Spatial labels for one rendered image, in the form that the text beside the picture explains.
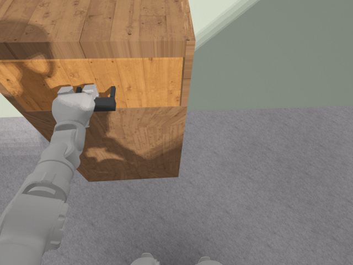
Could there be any left robot upper arm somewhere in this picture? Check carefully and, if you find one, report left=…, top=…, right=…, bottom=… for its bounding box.
left=0, top=194, right=69, bottom=265

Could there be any handle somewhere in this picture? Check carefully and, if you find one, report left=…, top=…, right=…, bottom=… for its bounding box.
left=76, top=86, right=116, bottom=112

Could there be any left robot hand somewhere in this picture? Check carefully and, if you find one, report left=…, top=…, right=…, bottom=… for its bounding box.
left=52, top=84, right=100, bottom=128

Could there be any drawer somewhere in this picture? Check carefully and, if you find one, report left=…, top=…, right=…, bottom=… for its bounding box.
left=0, top=57, right=183, bottom=111

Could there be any right robot shin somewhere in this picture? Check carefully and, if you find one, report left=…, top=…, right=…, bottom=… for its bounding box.
left=198, top=257, right=210, bottom=263

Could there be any robot left forearm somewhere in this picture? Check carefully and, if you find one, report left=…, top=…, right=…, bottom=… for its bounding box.
left=0, top=121, right=86, bottom=235

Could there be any robot shin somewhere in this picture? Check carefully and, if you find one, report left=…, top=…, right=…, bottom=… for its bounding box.
left=141, top=253, right=154, bottom=259
left=198, top=257, right=210, bottom=263

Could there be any left robot shin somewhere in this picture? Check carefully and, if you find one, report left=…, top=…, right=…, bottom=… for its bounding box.
left=141, top=253, right=154, bottom=259

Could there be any cabinet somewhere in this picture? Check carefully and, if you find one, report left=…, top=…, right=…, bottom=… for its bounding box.
left=0, top=0, right=196, bottom=182

